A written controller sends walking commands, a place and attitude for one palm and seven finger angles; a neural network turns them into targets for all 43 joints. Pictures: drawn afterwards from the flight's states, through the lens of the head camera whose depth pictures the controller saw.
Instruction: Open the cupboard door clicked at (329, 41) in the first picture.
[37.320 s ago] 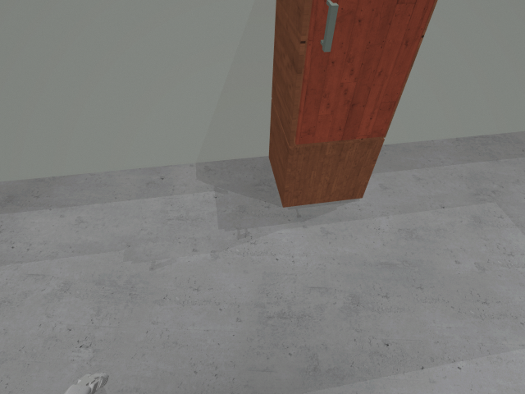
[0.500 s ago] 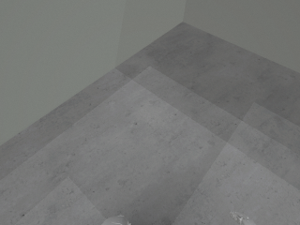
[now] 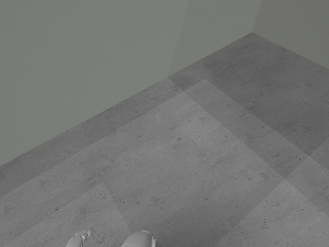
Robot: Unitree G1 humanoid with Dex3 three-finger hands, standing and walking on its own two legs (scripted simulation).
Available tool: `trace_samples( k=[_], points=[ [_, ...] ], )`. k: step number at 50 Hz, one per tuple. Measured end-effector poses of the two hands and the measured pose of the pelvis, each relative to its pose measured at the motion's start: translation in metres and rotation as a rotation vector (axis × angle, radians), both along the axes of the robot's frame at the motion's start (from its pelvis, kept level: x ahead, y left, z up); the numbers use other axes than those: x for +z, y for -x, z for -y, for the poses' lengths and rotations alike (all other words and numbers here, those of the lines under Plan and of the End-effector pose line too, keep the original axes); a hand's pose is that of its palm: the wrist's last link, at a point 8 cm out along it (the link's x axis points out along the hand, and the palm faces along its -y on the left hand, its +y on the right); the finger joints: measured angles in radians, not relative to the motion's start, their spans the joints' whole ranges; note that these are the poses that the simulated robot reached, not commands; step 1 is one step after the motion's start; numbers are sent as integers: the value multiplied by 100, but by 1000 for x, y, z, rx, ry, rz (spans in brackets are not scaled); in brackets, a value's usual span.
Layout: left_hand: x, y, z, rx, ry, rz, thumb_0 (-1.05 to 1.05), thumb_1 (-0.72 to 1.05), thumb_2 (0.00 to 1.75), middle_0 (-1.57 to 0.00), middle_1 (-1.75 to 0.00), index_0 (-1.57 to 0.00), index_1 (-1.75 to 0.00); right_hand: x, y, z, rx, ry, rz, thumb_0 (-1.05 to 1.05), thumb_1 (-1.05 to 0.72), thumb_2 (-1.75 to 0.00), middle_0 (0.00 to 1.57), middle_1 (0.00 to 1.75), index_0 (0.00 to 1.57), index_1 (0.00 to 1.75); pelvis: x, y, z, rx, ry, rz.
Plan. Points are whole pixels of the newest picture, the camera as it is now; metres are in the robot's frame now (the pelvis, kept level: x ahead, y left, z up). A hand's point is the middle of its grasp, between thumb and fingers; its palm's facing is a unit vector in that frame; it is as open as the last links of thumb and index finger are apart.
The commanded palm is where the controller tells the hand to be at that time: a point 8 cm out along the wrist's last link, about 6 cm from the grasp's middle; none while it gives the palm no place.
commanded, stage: turn to face it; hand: left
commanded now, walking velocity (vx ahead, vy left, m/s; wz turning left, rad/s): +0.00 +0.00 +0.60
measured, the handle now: out of the picture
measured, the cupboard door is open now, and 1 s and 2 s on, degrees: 46 46 46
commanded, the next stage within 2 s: none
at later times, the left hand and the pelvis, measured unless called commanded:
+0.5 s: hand out of the picture -0.01 +0.25 -0.17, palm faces +0.35 -0.90 -0.26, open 7.4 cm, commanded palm none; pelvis -0.01 +0.02 +0.00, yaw +19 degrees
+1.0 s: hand out of the picture -0.04 +0.16 -0.14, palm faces +0.59 -0.77 -0.26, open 7.3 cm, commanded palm none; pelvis +0.01 -0.04 +0.01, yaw +38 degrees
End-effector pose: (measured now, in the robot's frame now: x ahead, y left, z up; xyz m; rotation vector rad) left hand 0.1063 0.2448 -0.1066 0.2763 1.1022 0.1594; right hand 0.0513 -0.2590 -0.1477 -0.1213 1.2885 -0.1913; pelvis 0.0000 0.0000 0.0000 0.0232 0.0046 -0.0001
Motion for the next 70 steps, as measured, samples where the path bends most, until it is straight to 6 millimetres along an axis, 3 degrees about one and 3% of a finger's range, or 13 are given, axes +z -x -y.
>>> trace_samples(
  k=[8, 13, 17, 19, 25, 31, 38, 45, 51, 57, 60, 64, 70],
  points=[
    [-2, 49, 15, 140, 47, -56, 0, 91, 89, -20, -30, -20, -30, 17, -33, 5, 118, 3, -12, 0, -91, -90, 20, 30, 20, 30, 12, -1, 11, 122, -25, 5],
    [-15, 85, -1, 241, 64, -73, 0, 91, 89, -21, -30, -20, -30, 21, -74, -15, 241, 24, 27, 0, -91, -90, 20, 30, 20, 30, 6, 1, 4, 198, -14, 7],
    [-37, 119, -23, 325, 82, -108, 0, 91, 89, -21, -30, -20, -30, 22, -109, -41, 334, 52, 121, 0, -91, -90, 20, 30, 20, 30, -9, 3, -11, 256, 10, 5],
    [-43, 131, -33, 360, 78, -138, 0, 91, 89, -20, -30, -20, -30, 25, -118, -52, 368, 61, 153, 0, -91, -90, 20, 30, 20, 30, -11, 6, -14, 273, 7, 8],
    [-28, 139, -45, 415, 67, -121, 0, 91, 89, -20, -30, -20, -30, 36, -119, -66, 428, 67, 148, 0, -91, -90, 20, 30, 20, 30, 2, 9, -16, 324, 27, 0],
    [-13, 131, -38, 447, 46, -63, 0, 91, 89, -20, -30, -20, -30, 28, -111, -61, 465, 39, 89, 0, -90, -90, 20, 30, 20, 30, 6, 8, -4, 383, 32, -10],
    [-8, 126, -4, 491, 5, -11, 0, 91, 89, -20, -30, -20, -30, 0, -116, -35, 489, 0, 21, 0, -90, -90, 20, 30, 20, 30, -5, 0, 26, 467, 18, -16],
    [0, 155, 38, 595, 42, -56, 0, 90, 89, -20, -30, -20, -30, 10, -141, -32, 572, -5, -14, 0, -91, -90, 20, 30, 20, 30, 9, -8, 37, 575, -19, 0],
    [-7, 188, 52, 709, 73, -68, 0, 92, 89, -21, -30, -20, -30, 18, -171, -59, 694, 7, 2, 0, -91, -90, 20, 30, 20, 30, 10, -9, 37, 673, -26, 0],
    [-34, 241, 50, 831, 110, -98, 0, 91, 89, -21, -30, -20, -30, 22, -204, -118, 839, 19, 118, 0, -91, -90, 20, 30, 20, 30, -6, 0, 21, 754, 1, 4],
    [-43, 262, 45, 878, 120, -140, 0, 91, 89, -20, -30, -20, -30, 27, -210, -140, 887, 19, 180, 0, -91, -90, 20, 30, 20, 30, -10, 5, 17, 785, 1, 6],
    [-34, 268, 37, 918, 109, -122, 0, 91, 89, -20, -30, -20, -30, 36, -206, -149, 930, 32, 184, 0, -91, -90, 20, 30, 20, 30, -2, 8, 16, 824, 20, 8],
    [-15, 257, 30, 949, 69, -44, 0, 91, 89, -20, -30, -20, -30, 32, -199, -146, 973, 23, 122, 0, -91, -90, 20, 30, 20, 30, 6, 3, 21, 882, 31, 3]
  ],
)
